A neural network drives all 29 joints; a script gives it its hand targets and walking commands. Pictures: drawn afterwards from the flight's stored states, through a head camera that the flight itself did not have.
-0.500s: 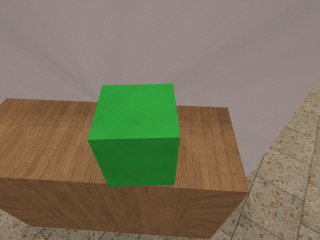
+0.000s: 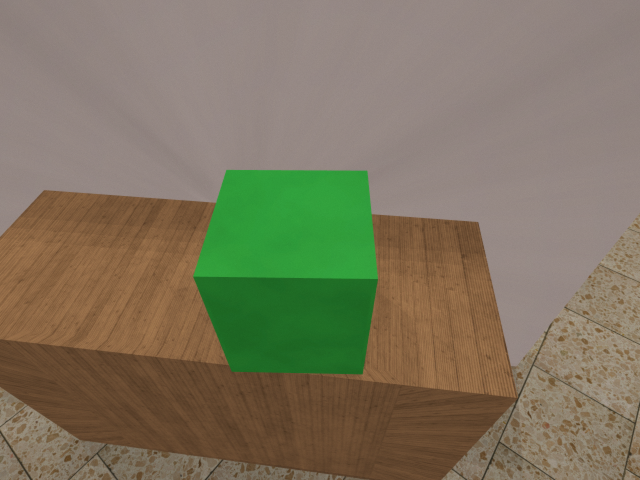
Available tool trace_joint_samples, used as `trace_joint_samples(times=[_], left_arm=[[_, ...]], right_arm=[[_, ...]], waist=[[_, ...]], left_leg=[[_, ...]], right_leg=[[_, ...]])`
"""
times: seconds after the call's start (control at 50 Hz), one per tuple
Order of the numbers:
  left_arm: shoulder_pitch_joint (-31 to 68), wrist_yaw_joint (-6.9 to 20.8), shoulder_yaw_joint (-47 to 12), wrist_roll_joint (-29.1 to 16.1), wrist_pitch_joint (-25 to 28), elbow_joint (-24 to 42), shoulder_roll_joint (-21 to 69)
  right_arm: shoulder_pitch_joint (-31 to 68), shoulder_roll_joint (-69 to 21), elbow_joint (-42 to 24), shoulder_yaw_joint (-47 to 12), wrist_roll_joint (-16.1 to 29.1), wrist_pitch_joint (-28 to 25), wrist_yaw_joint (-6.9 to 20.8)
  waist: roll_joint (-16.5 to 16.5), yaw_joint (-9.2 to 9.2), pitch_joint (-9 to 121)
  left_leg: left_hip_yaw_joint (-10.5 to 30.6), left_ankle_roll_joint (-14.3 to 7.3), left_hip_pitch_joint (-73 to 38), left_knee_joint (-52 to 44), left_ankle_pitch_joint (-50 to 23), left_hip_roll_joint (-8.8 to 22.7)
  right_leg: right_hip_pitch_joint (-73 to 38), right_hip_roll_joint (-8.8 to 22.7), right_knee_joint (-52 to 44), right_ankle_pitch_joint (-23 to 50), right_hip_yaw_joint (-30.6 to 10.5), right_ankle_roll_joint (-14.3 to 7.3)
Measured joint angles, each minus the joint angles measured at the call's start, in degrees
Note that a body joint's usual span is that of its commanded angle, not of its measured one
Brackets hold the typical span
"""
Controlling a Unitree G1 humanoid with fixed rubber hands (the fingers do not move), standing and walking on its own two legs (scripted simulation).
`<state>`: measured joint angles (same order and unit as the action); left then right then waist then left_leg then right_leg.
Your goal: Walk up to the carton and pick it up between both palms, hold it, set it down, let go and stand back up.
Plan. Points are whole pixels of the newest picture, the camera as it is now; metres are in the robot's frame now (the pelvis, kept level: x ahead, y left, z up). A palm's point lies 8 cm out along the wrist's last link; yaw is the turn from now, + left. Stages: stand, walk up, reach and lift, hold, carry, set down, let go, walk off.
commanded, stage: walk up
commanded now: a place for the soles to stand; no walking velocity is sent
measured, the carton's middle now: (296, 275) +0.43 +0.06 +0.00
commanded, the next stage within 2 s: reach and lift in 0.10 s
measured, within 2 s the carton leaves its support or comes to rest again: neither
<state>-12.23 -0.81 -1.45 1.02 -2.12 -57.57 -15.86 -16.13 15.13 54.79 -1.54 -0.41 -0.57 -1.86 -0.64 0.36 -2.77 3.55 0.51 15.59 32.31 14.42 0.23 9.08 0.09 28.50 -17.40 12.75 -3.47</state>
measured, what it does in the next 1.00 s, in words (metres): stands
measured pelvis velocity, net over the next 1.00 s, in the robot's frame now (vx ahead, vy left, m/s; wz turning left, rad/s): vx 0.01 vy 0.01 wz -0.14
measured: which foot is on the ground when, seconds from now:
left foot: down 0.00-1.00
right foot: down 0.00-1.00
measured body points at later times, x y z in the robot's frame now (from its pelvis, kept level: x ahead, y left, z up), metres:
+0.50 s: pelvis -0.01 +0.01 +0.00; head +0.00 +0.01 +0.45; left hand +0.17 +0.24 -0.11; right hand +0.13 -0.27 -0.10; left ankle +0.03 +0.12 -0.73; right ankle -0.01 -0.07 -0.73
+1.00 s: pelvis +0.01 +0.01 +0.01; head -0.01 +0.02 +0.46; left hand +0.19 +0.24 -0.07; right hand +0.15 -0.23 -0.07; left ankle +0.03 +0.12 -0.73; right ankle -0.01 -0.07 -0.73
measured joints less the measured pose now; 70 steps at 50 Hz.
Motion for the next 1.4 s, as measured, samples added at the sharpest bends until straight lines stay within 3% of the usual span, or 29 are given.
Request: trace_joint_samples(times=[0.12,0.18,0.24,0.3,0.38,0.48,0.64,0.82,0.98,1.4], left_arm=[[0.24,-0.17,0.34,-0.54,-1.77,1.97,-0.55],[2.70,0.26,2.31,-2.01,-14.46,11.56,-3.16],[9.14,0.36,4.37,-1.82,-25.05,21.20,-4.19],[13.43,0.31,5.67,0.50,-30.32,28.12,-1.92],[13.59,1.30,6.37,3.80,-32.73,30.11,1.95],[7.74,1.15,7.60,4.96,-29.71,28.35,4.41],[5.87,0.38,9.32,1.42,-20.34,28.52,2.17],[5.95,1.94,7.99,0.74,-15.48,27.40,2.47],[0.27,1.82,6.43,0.01,-9.73,28.59,3.63],[-3.58,0.12,2.98,-5.68,3.24,32.69,3.53]], right_arm=[[-0.09,-0.67,-0.63,0.77,-0.65,0.05,-0.05],[8.29,-2.64,-0.28,6.69,-4.00,0.76,2.06],[16.50,-3.15,-2.75,6.68,-3.04,2.46,5.09],[21.61,-2.34,-2.91,3.79,-0.16,2.79,6.71],[21.09,-0.84,-3.17,1.13,2.59,3.00,6.53],[15.10,0.84,-6.87,2.36,1.51,2.40,6.54],[9.85,-4.19,-12.73,2.64,0.26,-1.06,5.39],[9.90,-7.17,-12.09,2.09,-0.62,-5.58,2.84],[5.50,-5.04,-14.33,1.97,0.99,-8.64,2.74],[1.73,-6.89,-20.89,1.57,5.28,-12.75,2.92]], waist=[[0.45,0.11,-0.80],[3.16,-0.77,-0.53],[4.26,-1.57,-0.68],[2.96,-1.10,-1.06],[2.38,-0.46,-3.29],[2.18,-0.72,-3.97],[3.36,-3.00,-2.37],[1.30,-2.30,-2.27],[1.79,-3.08,-2.46],[1.60,-4.05,0.39]], left_leg=[[0.54,-0.10,1.69,2.42,0.88,-0.10],[-3.52,-0.19,7.03,7.29,2.72,0.32],[-5.82,-0.36,10.49,11.67,4.44,1.21],[-5.93,0.13,8.88,11.24,2.51,1.99],[-6.55,-0.30,0.52,4.67,2.39,1.65],[-7.59,-0.26,-3.86,-1.58,-0.38,1.68],[-8.44,0.46,-2.41,-3.48,-1.64,2.26],[-7.93,0.01,-7.66,-6.85,-2.05,1.61],[-8.54,-0.27,-13.07,-11.54,-3.24,1.20],[-9.39,-1.12,-13.00,-13.50,-3.41,0.82]], right_leg=[[1.10,0.24,1.84,-0.82,0.73,0.19],[9.77,1.29,11.21,-3.58,-2.97,0.02],[14.38,1.13,16.15,-4.32,-5.10,0.12],[12.70,0.14,15.33,-4.20,-5.51,0.21],[4.59,-0.25,8.10,-1.18,-6.40,0.41],[1.15,-0.71,2.91,0.88,-7.48,0.34],[3.54,-1.37,2.24,1.72,-8.33,-0.31],[-2.39,-1.10,-2.07,2.51,-7.96,0.25],[-7.64,-1.09,-6.85,4.01,-8.70,0.83],[-7.82,-1.01,-10.14,5.41,-10.02,1.73]])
